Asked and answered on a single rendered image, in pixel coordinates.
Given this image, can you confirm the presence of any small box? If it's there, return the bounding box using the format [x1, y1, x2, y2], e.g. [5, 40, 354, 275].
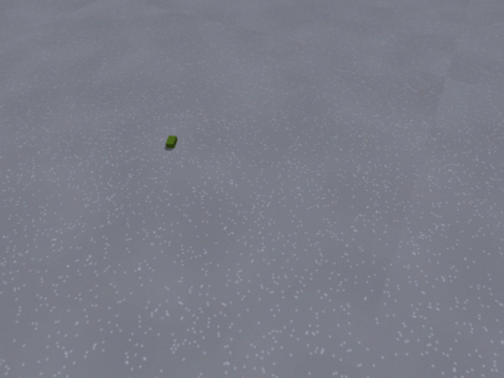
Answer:
[166, 135, 177, 148]

